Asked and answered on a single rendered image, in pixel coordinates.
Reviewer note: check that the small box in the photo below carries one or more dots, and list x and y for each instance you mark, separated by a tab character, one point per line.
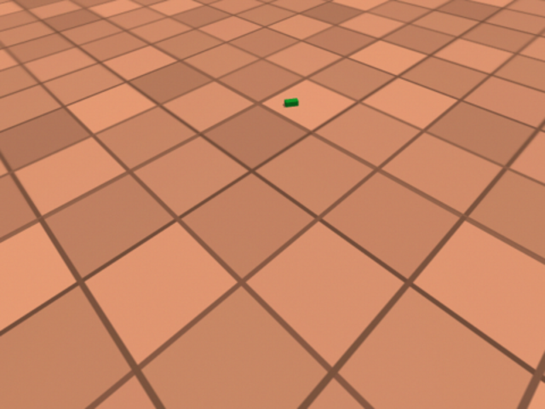
291	102

